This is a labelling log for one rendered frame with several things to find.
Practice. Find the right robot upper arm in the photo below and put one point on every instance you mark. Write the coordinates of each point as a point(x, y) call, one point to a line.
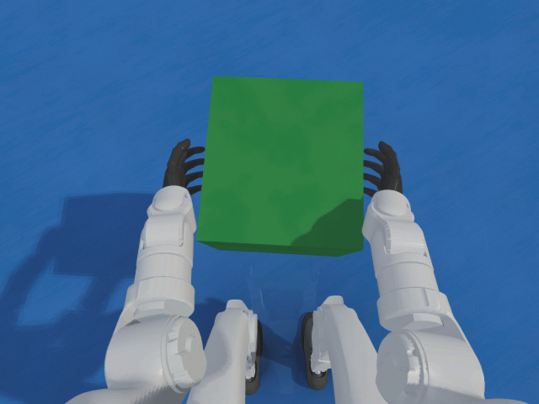
point(416, 367)

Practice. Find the left robot upper arm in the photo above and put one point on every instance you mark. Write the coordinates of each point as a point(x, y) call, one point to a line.
point(153, 362)

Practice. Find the right robot hand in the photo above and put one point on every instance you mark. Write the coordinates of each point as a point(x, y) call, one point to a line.
point(389, 172)

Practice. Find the robot right forearm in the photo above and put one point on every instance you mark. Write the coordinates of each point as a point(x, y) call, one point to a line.
point(409, 295)

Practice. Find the robot left thigh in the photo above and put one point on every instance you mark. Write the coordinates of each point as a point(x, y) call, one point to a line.
point(233, 338)

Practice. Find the robot left forearm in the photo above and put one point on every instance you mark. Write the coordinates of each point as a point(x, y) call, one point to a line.
point(162, 285)

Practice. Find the left robot hand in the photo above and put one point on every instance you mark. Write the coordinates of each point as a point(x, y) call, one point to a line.
point(177, 167)

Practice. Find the carton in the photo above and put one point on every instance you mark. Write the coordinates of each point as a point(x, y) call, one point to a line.
point(283, 169)

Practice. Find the right robot foot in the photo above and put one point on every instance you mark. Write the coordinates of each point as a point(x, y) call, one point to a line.
point(316, 380)

